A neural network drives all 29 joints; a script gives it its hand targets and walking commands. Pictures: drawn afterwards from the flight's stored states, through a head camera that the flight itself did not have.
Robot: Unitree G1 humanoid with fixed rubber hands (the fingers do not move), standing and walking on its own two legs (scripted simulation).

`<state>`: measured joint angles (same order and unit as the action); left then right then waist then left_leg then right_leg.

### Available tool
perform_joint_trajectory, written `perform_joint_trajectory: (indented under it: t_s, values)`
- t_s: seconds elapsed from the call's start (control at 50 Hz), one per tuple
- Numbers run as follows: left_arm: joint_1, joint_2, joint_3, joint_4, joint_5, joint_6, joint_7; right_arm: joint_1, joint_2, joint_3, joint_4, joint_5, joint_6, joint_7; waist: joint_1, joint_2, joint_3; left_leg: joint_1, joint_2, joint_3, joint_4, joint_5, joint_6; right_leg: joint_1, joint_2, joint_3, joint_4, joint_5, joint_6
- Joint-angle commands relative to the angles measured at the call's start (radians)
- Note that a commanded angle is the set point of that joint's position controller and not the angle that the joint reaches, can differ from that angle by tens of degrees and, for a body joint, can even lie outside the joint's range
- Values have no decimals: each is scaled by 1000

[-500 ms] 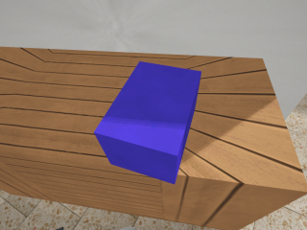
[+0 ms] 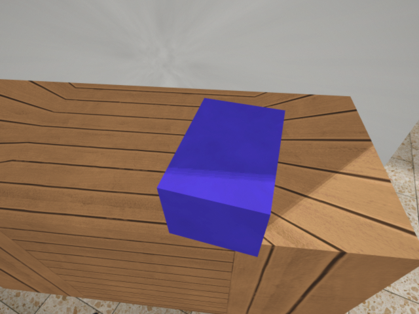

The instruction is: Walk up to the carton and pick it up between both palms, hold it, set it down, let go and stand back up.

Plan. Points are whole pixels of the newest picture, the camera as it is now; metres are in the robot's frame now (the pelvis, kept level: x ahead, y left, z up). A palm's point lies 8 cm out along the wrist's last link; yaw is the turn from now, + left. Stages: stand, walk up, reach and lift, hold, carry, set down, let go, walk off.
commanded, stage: walk up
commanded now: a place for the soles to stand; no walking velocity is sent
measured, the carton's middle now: (228, 170) +0.44 -0.03 +0.02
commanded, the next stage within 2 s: none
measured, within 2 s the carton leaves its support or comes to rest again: neither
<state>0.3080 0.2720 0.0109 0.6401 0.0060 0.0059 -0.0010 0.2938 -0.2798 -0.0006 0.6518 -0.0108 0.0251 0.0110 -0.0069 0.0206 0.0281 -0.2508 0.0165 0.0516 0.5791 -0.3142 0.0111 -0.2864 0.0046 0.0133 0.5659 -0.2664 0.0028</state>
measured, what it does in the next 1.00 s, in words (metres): stands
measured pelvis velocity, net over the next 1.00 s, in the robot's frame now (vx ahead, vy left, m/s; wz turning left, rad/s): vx -0.05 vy -0.01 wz -0.20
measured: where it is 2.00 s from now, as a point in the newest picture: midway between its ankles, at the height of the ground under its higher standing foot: outside the picture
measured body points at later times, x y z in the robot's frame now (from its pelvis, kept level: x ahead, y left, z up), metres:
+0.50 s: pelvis -0.01 +0.00 +0.00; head +0.02 -0.01 +0.45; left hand +0.14 +0.26 -0.10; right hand +0.09 -0.29 -0.11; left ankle +0.00 +0.11 -0.73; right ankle +0.02 -0.12 -0.73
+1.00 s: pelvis -0.05 -0.01 +0.00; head -0.04 -0.02 +0.45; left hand +0.12 +0.24 -0.10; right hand +0.01 -0.29 -0.11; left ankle +0.00 +0.11 -0.73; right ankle -0.02 -0.12 -0.73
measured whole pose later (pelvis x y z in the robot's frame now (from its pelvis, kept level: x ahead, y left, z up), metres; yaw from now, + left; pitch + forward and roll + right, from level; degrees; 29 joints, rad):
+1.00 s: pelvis -0.05 -0.01 +0.00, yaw -12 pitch -2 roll +1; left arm 0.29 0.29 0.03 0.64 0.00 0.02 -0.01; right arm 0.30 -0.32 -0.01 0.64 -0.01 0.01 0.01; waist 0.00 0.01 0.04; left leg -0.27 0.04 0.11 0.57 -0.27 0.00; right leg -0.32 0.06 0.11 0.59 -0.24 -0.02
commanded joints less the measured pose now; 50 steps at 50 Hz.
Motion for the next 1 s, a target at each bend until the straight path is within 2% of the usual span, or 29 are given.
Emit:
perform_joint_trajectory:
  t_s: [0.0,0.08,0.26,0.34,0.36,0.38,0.42,0.46,0.52,0.54,0.58,0.62,0.66,0.68,0.7,0.72,0.74,0.76,0.78,0.8,0.82,0.84,0.86,0.9,0.92,0.98]
  values:
    - [12,113,30,-81,-6,-21,-4,-9,-160,-53,-70,-2,-35,-2,6,-53,11,1,110,-117,-139,43,41,-37,-71,137,-108,48,-46]
    - [20,123,34,-73,-2,-26,-6,-6,-145,-42,-72,-3,-43,-5,9,-41,-21,-5,120,-103,-153,63,42,16,-67,141,-72,163,-45]
    - [13,140,40,-85,0,-29,-3,-16,-144,-41,-78,-4,-32,-4,2,-8,-30,33,123,-55,-143,25,49,-30,-54,174,-64,145,-44]
    - [16,142,42,-90,1,-30,-3,-18,-149,-42,-80,-6,-28,-5,2,-14,-37,47,125,-34,-123,26,50,-39,-52,192,-64,158,-48]
    - [-22,187,54,-102,-1,-23,-3,-53,-174,-51,-96,7,-26,-9,4,-31,14,30,136,-34,-80,195,49,-61,-51,194,-27,348,-52]
    - [-10,191,56,-100,0,-21,-3,-41,-187,-55,-95,5,-24,-11,6,-32,-29,51,139,-21,-48,272,52,-29,-55,192,-6,437,-57]
    - [7,193,60,-97,1,-16,-4,-29,-192,-58,-92,4,-19,-14,9,-32,-89,89,133,-8,-11,289,58,-6,-62,211,8,477,-73]
    - [-6,192,62,-103,-1,-8,-4,-26,-185,-59,-94,6,-11,-15,6,-49,-107,99,119,-5,13,224,58,-18,-68,239,-5,428,-92]
    - [-29,197,65,-109,-2,6,-5,-31,-174,-58,-103,6,0,-16,5,-70,-91,101,94,-8,28,88,50,-90,-75,281,-53,282,-110]
    - [-38,201,66,-110,-2,10,-6,-30,-171,-58,-105,7,0,-16,2,-78,-74,101,89,-14,22,51,48,-121,-75,292,-70,229,-112]
    - [-54,194,64,-117,-1,15,-7,-24,-178,-60,-106,5,-4,-17,-2,-68,-51,83,113,-38,-24,2,58,-148,-49,276,-56,145,-94]
    - [-52,181,61,-121,1,17,-10,-33,-206,-67,-105,-1,-10,-18,-3,-17,-29,34,184,-84,-109,-44,92,-143,7,213,23,69,-59]
    - [-13,162,61,-116,7,17,-13,-68,-238,-77,-109,-8,-13,-21,11,90,-3,-53,311,-146,-209,-28,165,-80,61,104,188,-12,-21]
    - [3,152,72,-116,21,16,-16,-89,-238,-78,-114,-8,-13,-22,23,113,18,-124,362,-155,-229,-32,192,-36,47,75,252,-111,-19]
    - [22,153,75,-115,23,14,-17,-113,-230,-76,-118,-8,-13,-22,36,115,38,-172,374,-142,-229,-26,203,-12,37,69,272,-142,-22]
    - [28,154,77,-116,17,9,-18,-127,-224,-73,-119,-8,-13,-21,42,108,53,-180,356,-107,-207,14,190,0,26,70,236,-129,-26]
    - [22,157,75,-120,9,0,-18,-131,-222,-67,-116,-9,-11,-17,44,91,54,-160,322,-66,-162,67,158,7,10,89,151,-73,-31]
    - [6,168,75,-127,4,-9,-18,-115,-220,-62,-112,-8,-8,-10,35,53,40,-119,270,-19,-95,90,107,6,-15,137,42,59,-36]
    - [-19,200,82,-134,10,-16,-16,-80,-206,-58,-116,-1,-6,-3,6,-34,12,-82,194,35,23,78,54,-5,-61,258,-40,195,-53]
    - [-32,216,82,-135,11,-20,-10,-15,-161,-44,-124,12,-3,3,-28,-125,-61,-71,109,63,126,-80,4,-2,-128,436,-118,143,-101]
    - [-39,257,94,-121,-13,-17,-7,-11,-133,-37,-109,11,6,-4,-13,-162,-55,6,46,13,119,-205,-8,-125,-174,515,-191,-37,-164]
    - [-59,237,89,-116,-17,-13,-3,-11,-141,-41,-106,2,7,-7,-17,-154,-23,51,45,-20,97,-214,-4,-198,-165,519,-235,-188,-174]
    - [-77,198,77,-111,-14,-8,1,-11,-154,-47,-105,4,2,-6,-12,-138,6,41,34,-11,55,-174,-3,-197,-134,457,-257,-217,-152]
    - [-98,178,64,-104,-2,0,7,24,-143,-44,-86,3,-21,-7,-26,-137,-9,88,49,-16,-63,-30,5,-170,-85,352,-218,-159,-94]
    - [-79,161,57,-91,-2,1,3,30,-150,-46,-82,-4,-32,-9,-21,-132,-32,112,67,-31,-83,3,12,-156,-69,314,-202,-154,-72]
    - [-39,132,52,-69,-1,3,-13,13,-167,-49,-79,-10,-48,-14,7,-82,-13,32,117,-89,-152,-135,27,-110,-43,250,-166,-187,-50]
